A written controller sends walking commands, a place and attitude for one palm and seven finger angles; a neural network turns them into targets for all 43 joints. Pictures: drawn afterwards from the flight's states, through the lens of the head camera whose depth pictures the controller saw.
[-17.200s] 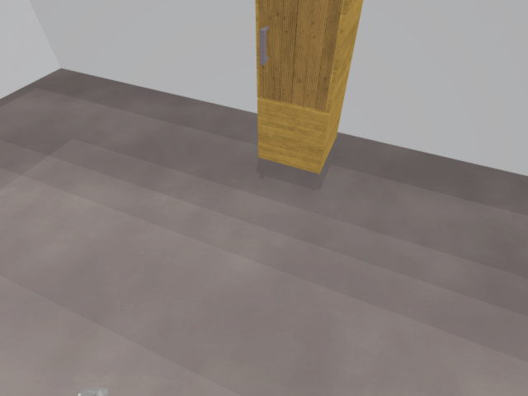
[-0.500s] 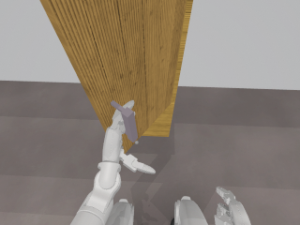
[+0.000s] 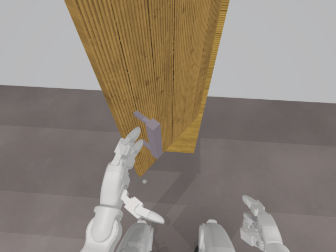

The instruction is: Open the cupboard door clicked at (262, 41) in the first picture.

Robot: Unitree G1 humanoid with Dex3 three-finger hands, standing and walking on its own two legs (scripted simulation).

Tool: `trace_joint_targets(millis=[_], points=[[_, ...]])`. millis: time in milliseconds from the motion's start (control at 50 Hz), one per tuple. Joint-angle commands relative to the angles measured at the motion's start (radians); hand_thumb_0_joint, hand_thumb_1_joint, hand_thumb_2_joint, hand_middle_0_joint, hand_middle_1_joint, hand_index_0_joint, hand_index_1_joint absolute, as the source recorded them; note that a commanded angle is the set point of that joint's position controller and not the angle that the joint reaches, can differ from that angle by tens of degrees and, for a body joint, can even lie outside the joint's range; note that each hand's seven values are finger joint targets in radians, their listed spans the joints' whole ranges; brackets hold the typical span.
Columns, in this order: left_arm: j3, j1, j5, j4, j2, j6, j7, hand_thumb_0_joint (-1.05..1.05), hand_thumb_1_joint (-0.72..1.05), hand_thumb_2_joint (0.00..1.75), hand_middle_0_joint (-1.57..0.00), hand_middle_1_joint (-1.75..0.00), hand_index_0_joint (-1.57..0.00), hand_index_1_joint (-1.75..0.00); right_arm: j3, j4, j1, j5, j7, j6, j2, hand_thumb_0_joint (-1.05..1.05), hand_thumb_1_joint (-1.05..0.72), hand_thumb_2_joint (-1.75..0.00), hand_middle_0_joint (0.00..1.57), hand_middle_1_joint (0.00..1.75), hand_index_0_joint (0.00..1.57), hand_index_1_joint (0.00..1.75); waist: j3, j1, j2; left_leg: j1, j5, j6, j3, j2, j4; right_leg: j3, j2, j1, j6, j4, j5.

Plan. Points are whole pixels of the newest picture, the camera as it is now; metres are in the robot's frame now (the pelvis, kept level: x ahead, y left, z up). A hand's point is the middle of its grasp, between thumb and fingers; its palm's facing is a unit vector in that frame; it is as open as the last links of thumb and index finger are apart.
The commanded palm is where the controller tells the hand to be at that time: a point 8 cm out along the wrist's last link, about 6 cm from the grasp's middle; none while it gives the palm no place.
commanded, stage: slide the hand sideways off the handle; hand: left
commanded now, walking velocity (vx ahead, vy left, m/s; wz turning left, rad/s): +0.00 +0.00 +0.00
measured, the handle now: (148, 136) +0.38 +0.07 +0.04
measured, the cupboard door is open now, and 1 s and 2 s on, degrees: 54 54 54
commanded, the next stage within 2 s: draw the hand back to the body in 0.56 s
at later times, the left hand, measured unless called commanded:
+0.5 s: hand (128, 200) +0.22 +0.10 +0.04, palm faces -0.07 -1.00 -0.03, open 16.3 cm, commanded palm +0.20 +0.16 +0.04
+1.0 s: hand (93, 199) +0.21 +0.14 +0.10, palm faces -0.05 -1.00 -0.06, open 16.3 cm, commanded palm +0.18 +0.21 +0.11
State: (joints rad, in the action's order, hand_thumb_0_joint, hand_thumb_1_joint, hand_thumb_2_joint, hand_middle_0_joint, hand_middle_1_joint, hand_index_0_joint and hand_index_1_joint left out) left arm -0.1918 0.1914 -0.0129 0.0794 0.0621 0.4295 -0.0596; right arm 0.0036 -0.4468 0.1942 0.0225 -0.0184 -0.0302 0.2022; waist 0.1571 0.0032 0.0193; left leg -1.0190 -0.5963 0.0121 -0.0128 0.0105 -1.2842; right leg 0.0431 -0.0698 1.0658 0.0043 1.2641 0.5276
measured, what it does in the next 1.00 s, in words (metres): stands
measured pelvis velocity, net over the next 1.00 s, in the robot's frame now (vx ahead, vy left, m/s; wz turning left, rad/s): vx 0.01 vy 0.00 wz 0.00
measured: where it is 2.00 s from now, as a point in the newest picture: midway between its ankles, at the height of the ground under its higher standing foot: outside the picture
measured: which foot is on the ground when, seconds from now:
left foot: down 0.00-1.00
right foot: down 0.00-1.00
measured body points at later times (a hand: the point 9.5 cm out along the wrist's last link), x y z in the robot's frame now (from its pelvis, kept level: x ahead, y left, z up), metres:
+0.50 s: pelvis +0.01 -0.01 -0.01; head +0.10 -0.02 +0.43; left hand +0.22 +0.15 +0.04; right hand +0.21 -0.24 -0.09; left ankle +0.01 +0.13 -0.62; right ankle +0.04 -0.13 -0.62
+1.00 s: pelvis +0.01 +0.00 +0.02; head +0.06 -0.01 +0.47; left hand +0.21 +0.20 +0.11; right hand +0.19 -0.23 -0.05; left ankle +0.01 +0.13 -0.62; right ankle +0.04 -0.13 -0.62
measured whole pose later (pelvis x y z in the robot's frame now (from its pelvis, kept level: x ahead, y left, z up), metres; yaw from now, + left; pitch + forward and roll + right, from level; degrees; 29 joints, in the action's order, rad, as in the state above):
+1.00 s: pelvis +0.01 +0.00 +0.02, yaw +0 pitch +15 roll -1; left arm 0.04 0.55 -0.20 -0.29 0.21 0.28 0.16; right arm 0.02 -0.38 0.28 -0.03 0.06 -0.06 0.21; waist 0.16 0.00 0.05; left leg -0.86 -0.58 0.02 -0.04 0.03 -1.19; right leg 0.08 -0.05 0.89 0.00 1.14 0.51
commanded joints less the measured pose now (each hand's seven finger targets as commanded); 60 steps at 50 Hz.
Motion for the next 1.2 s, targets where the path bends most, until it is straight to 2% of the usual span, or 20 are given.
trace_joint_targets(millis=[0, 80, 200, 240, 300, 460, 500, 540, 600, 660, 700, 740, 760, 800, 820, 880, 1000, 1140, 1160, 1180], points=[[-0.007, -0.062, -0.006, -0.263, -0.012, 0.068, 0.034, 0.0, -0.5, 0.3, -0.15, -0.3, -0.15, -0.3, -0.048, 0.155, -0.013, -0.005, 0.014, -0.062, 0.115, 0.0, -0.9, -0.9, 0.2, 0.3, 0.2, 0.3, 0.27, -0.035, -0.068, 0.116, 0.208, -0.021, -0.018, -0.039, 0.182, 0.009, 0.054, -0.231, -0.037, -0.173, -0.181], [0.028, 0.022, -0.011, -0.308, 0.023, 0.056, 0.053, 0.0, -0.5, 0.3, -0.15, -0.3, -0.15, -0.3, -0.049, 0.171, -0.009, -0.005, 0.019, -0.067, 0.113, 0.0, -0.9, -0.9, 0.2, 0.3, 0.2, 0.3, 0.3, -0.014, -0.038, 0.122, 0.253, -0.019, -0.017, -0.041, 0.174, 0.007, 0.054, -0.249, -0.043, -0.155, -0.224], [0.05, 0.117, -0.031, -0.372, 0.04, 0.048, 0.071, 0.0, -0.5, 0.3, -0.15, -0.3, -0.15, -0.3, -0.048, 0.188, -0.008, -0.007, 0.024, -0.07, 0.11, 0.0, -0.9, -0.9, 0.2, 0.3, 0.2, 0.3, 0.286, -0.015, -0.039, 0.105, 0.256, -0.018, -0.012, -0.042, 0.16, 0.005, 0.054, -0.255, -0.038, -0.152, -0.24], [0.072, 0.125, -0.037, -0.378, 0.06, 0.053, 0.079, 0.0, -0.5, 0.3, -0.15, -0.3, -0.15, -0.3, -0.051, 0.187, -0.006, -0.008, 0.029, -0.074, 0.113, 0.0, -0.9, -0.9, 0.2, 0.3, 0.2, 0.3, 0.284, -0.021, -0.073, 0.085, 0.236, -0.02, -0.011, -0.041, 0.145, -0.004, 0.055, -0.254, -0.035, -0.155, -0.226], [0.078, 0.188, -0.049, -0.402, 0.066, 0.064, 0.098, 0.0, -0.5, 0.3, -0.15, -0.3, -0.15, -0.3, -0.051, 0.193, -0.003, -0.009, 0.03, -0.083, 0.111, 0.0, -0.9, -0.9, 0.2, 0.3, 0.2, 0.3, 0.283, -0.012, -0.042, 0.079, 0.252, -0.019, -0.009, -0.043, 0.139, -0.005, 0.055, -0.258, -0.037, -0.146, -0.24], [0.144, 0.292, -0.097, -0.428, 0.106, 0.071, 0.156, 0.0, -0.5, 0.3, -0.15, -0.3, -0.15, -0.3, -0.058, 0.2, -0.004, -0.016, 0.043, -0.092, 0.114, 0.0, -0.9, -0.9, 0.2, 0.3, 0.2, 0.3, 0.267, -0.01, -0.067, 0.036, 0.224, -0.021, 0.0, -0.045, 0.107, -0.023, 0.057, -0.261, -0.031, -0.151, -0.214], [0.166, 0.313, -0.109, -0.448, 0.126, 0.075, 0.173, 0.0, -0.5, 0.3, -0.15, -0.3, -0.15, -0.3, -0.059, 0.205, -0.014, -0.017, 0.048, -0.093, 0.116, 0.0, -0.9, -0.9, 0.2, 0.3, 0.2, 0.3, 0.275, 0.001, -0.042, 0.032, 0.228, -0.021, 0.001, -0.046, 0.104, -0.028, 0.055, -0.264, -0.034, -0.147, -0.207], [0.153, 0.276, -0.12, -0.462, 0.118, 0.079, 0.187, 0.0, -0.5, 0.3, -0.15, -0.3, -0.15, -0.3, -0.058, 0.202, -0.007, -0.018, 0.052, -0.099, 0.118, 0.0, -0.9, -0.9, 0.2, 0.3, 0.2, 0.3, 0.265, -0.02, -0.061, 0.023, 0.218, -0.024, -0.001, -0.045, 0.089, -0.032, 0.055, -0.249, -0.029, -0.149, -0.197], [0.155, 0.248, -0.125, -0.453, 0.125, 0.076, 0.2, 0.0, -0.5, 0.3, -0.15, -0.3, -0.15, -0.3, -0.057, 0.198, -0.007, -0.019, 0.057, -0.106, 0.125, 0.0, -0.9, -0.9, 0.2, 0.3, 0.2, 0.3, 0.239, -0.028, -0.058, 0.001, 0.184, -0.025, -0.007, -0.043, 0.079, -0.032, 0.057, -0.213, -0.031, -0.151, -0.129], [0.209, 0.274, -0.14, -0.503, 0.169, 0.065, 0.206, 0.0, -0.5, 0.3, -0.15, -0.3, -0.15, -0.3, -0.062, 0.207, 0.003, -0.021, 0.062, -0.107, 0.126, 0.0, -0.9, -0.9, 0.2, 0.3, 0.2, 0.3, 0.309, -0.003, -0.046, 0.026, 0.212, -0.024, -0.003, -0.041, 0.083, -0.038, 0.057, -0.253, -0.031, -0.15, -0.157], [0.235, 0.297, -0.149, -0.581, 0.205, 0.037, 0.205, 0.0, -0.5, 0.3, -0.15, -0.3, -0.15, -0.3, -0.058, 0.227, 0.003, -0.028, 0.066, -0.097, 0.123, 0.0, -0.9, -0.9, 0.2, 0.3, 0.2, 0.3, 0.338, 0.016, 0.024, 0.081, 0.236, -0.025, 0.003, -0.045, 0.126, -0.033, 0.059, -0.3, -0.035, -0.169, -0.175], [0.247, 0.317, -0.158, -0.601, 0.208, -0.002, 0.202, 0.0, -0.5, 0.3, -0.15, -0.3, -0.15, -0.3, -0.057, 0.233, 0.011, -0.038, 0.071, -0.088, 0.119, 0.0, -0.9, -0.9, 0.2, 0.3, 0.2, 0.3, 0.314, 0.007, -0.01, 0.116, 0.251, -0.028, 0.002, -0.044, 0.157, -0.024, 0.063, -0.334, -0.028, -0.203, -0.202], [0.251, 0.324, -0.163, -0.607, 0.208, -0.022, 0.202, 0.0, -0.5, 0.3, -0.15, -0.3, -0.15, -0.3, -0.054, 0.236, 0.014, -0.04, 0.073, -0.084, 0.119, 0.0, -0.9, -0.9, 0.2, 0.3, 0.2, 0.3, 0.302, 0.007, 0.003, 0.126, 0.249, -0.027, 0.001, -0.044, 0.173, -0.019, 0.064, -0.342, -0.027, -0.216, -0.199], [0.25, 0.326, -0.173, -0.584, 0.193, -0.057, 0.202, 0.0, -0.5, 0.3, -0.15, -0.3, -0.15, -0.3, -0.05, 0.233, 0.012, -0.047, 0.08, -0.079, 0.119, 0.0, -0.9, -0.9, 0.2, 0.3, 0.2, 0.3, 0.239, -0.014, -0.04, 0.139, 0.222, -0.027, -0.006, -0.042, 0.204, -0.005, 0.068, -0.347, -0.021, -0.257, -0.161], [0.255, 0.347, -0.179, -0.587, 0.191, -0.068, 0.205, 0.0, -0.5, 0.3, -0.15, -0.3, -0.15, -0.3, -0.049, 0.233, 0.015, -0.048, 0.082, -0.08, 0.121, 0.0, -0.9, -0.9, 0.2, 0.3, 0.2, 0.3, 0.229, -0.01, -0.025, 0.157, 0.224, -0.025, -0.007, -0.042, 0.22, 0.003, 0.07, -0.351, -0.021, -0.264, -0.165], [0.277, 0.358, -0.192, -0.566, 0.207, -0.091, 0.215, 0.0, -0.5, 0.3, -0.15, -0.3, -0.15, -0.3, -0.043, 0.232, 0.017, -0.05, 0.09, -0.08, 0.124, 0.0, -0.9, -0.9, 0.2, 0.3, 0.2, 0.3, 0.18, -0.018, -0.054, 0.18, 0.212, -0.025, -0.012, -0.041, 0.26, 0.009, 0.073, -0.38, -0.02, -0.311, -0.141], [0.336, 0.355, -0.218, -0.586, 0.253, -0.085, 0.235, 0.0, -0.5, 0.3, -0.15, -0.3, -0.15, -0.3, -0.032, 0.234, 0.021, -0.054, 0.098, -0.098, 0.131, 0.0, -0.9, -0.9, 0.2, 0.3, 0.2, 0.3, 0.116, -0.01, -0.009, 0.249, 0.186, -0.022, -0.012, -0.04, 0.337, 0.011, 0.074, -0.418, -0.021, -0.381, -0.085], [0.368, 0.376, -0.254, -0.634, 0.269, -0.11, 0.268, 0.0, -0.32, 0.37, -0.16, -0.3, -0.16, -0.3, -0.023, 0.218, 0.031, -0.065, 0.096, -0.126, 0.129, 0.0, -0.9, -0.9, 0.2, 0.3, 0.2, 0.3, 0.097, -0.001, 0.05, 0.371, 0.303, -0.017, -0.02, -0.029, 0.419, 0.051, 0.085, -0.503, -0.022, -0.405, -0.236], [0.409, 0.405, -0.091, -0.69, 0.435, -0.199, 0.122, 0.0, -0.29, 0.39, -0.16, -0.3, -0.16, -0.3, -0.029, 0.216, 0.032, -0.053, 0.126, -0.104, 0.127, 0.0, -0.9, -0.9, 0.2, 0.3, 0.2, 0.3, 0.147, 0.058, 0.066, 0.415, 0.329, -0.02, 0.002, -0.012, 0.496, 0.0, 0.055, -0.563, -0.034, -0.461, -0.241], [0.387, 0.427, -0.071, -0.699, 0.367, -0.254, 0.051, 0.0, -0.26, 0.4, -0.16, -0.3, -0.16, -0.3, -0.017, 0.221, 0.027, -0.049, 0.134, -0.101, 0.108, 0.0, -0.9, -0.9, 0.2, 0.3, 0.2, 0.3, 0.091, 0.032, 0.07, 0.429, 0.32, -0.021, 0.002, -0.019, 0.519, 0.013, 0.055, -0.56, -0.028, -0.489, -0.229]])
